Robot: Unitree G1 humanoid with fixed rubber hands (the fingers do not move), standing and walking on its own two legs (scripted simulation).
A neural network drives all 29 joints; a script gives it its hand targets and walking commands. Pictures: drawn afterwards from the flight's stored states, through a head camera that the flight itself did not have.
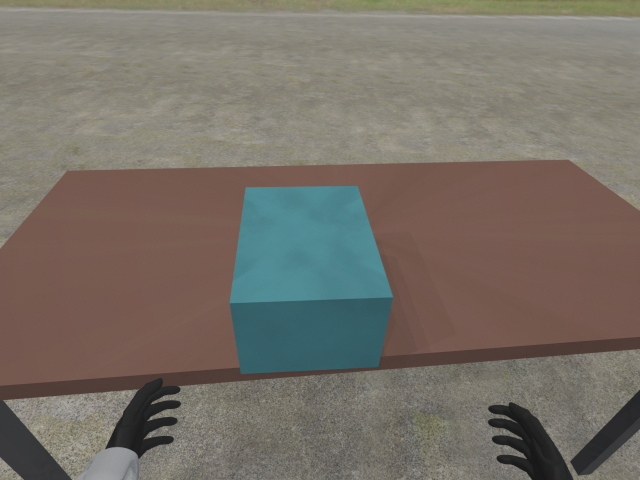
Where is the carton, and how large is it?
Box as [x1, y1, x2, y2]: [230, 186, 392, 373]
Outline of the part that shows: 357,186 245,188 230,296 230,308 241,373 369,367 378,365 392,295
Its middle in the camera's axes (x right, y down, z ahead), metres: -0.02 +0.05 +0.66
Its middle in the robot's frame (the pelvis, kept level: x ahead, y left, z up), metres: +0.48 +0.04 +0.03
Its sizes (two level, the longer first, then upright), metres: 0.295 0.213 0.156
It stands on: a table, 0.72 m high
